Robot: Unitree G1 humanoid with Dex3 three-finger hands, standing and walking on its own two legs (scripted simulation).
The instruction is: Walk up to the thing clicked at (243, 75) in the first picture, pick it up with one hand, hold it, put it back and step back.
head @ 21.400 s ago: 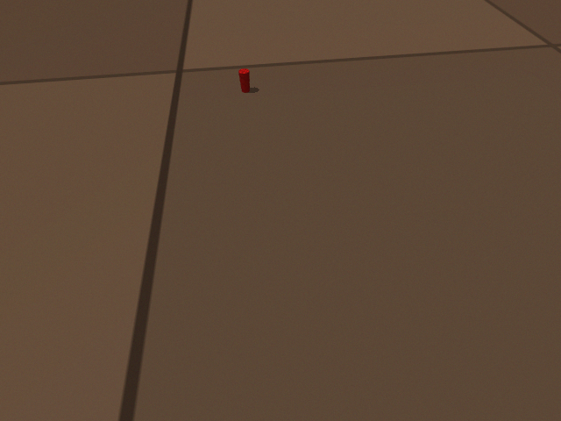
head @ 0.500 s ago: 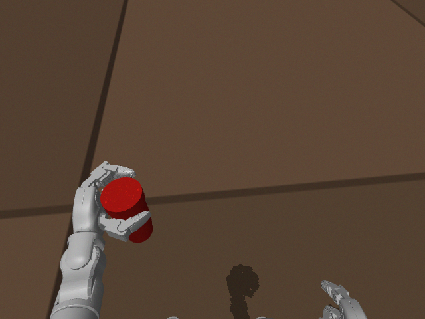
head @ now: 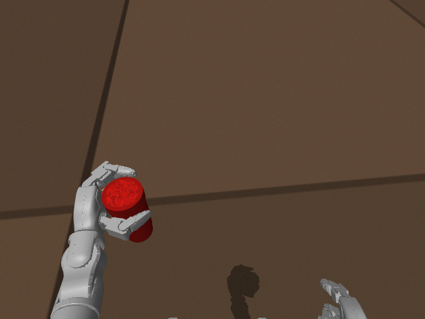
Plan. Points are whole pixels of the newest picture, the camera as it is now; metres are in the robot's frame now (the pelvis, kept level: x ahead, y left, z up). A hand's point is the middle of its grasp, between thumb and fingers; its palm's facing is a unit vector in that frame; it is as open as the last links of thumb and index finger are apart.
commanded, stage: hold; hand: left
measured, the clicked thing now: (132, 213) +0.32 +0.17 +0.01
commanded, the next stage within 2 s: crouch in 0.22 s
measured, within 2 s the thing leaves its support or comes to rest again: neither
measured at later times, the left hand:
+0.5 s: hand (126, 204) +0.33 +0.17 +0.04, palm faces +0.10 -1.00 -0.01, open 10.1 cm
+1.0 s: hand (145, 230) +0.37 +0.18 -0.19, palm faces +0.13 -0.99 -0.01, open 10.1 cm
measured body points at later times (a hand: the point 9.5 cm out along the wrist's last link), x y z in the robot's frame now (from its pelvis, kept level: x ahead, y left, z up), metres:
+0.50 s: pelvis -0.01 +0.00 +0.00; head +0.04 +0.00 +0.44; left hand +0.31 +0.22 +0.04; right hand +0.13 -0.25 -0.11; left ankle +0.02 +0.13 -0.70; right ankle +0.01 -0.13 -0.70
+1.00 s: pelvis -0.04 +0.00 -0.17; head +0.12 +0.02 +0.25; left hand +0.36 +0.24 -0.19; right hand +0.08 -0.26 -0.29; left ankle +0.02 +0.13 -0.70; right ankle +0.01 -0.13 -0.70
